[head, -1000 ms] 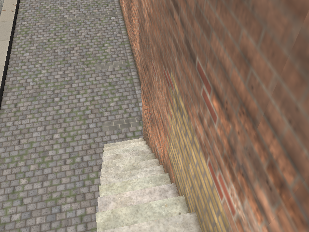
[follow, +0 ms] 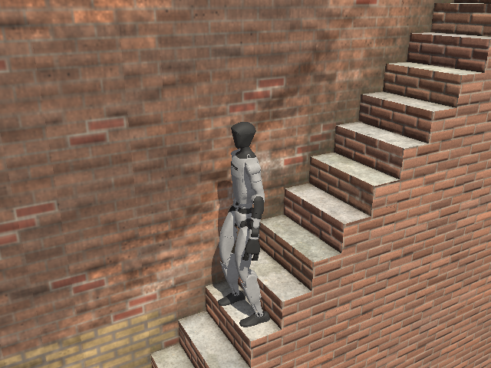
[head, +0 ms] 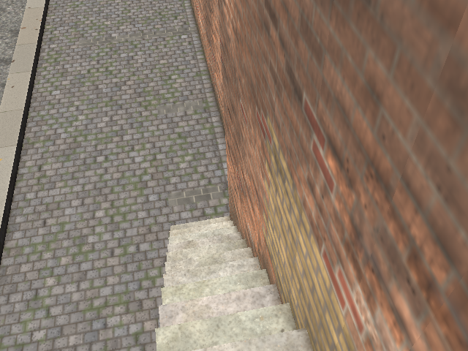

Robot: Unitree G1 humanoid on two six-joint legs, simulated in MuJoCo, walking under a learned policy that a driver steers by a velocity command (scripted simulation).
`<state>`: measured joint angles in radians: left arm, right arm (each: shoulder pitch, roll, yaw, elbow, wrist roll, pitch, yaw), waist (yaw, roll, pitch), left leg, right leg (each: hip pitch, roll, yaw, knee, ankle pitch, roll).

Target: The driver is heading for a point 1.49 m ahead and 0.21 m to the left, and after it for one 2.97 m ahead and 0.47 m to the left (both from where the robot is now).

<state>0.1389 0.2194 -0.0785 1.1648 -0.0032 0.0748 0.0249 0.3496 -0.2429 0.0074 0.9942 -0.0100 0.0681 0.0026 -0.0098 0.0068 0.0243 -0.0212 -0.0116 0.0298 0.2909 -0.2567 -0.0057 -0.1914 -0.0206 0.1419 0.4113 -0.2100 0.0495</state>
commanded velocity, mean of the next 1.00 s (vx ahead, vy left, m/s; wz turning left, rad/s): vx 0.01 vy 0.00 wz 0.00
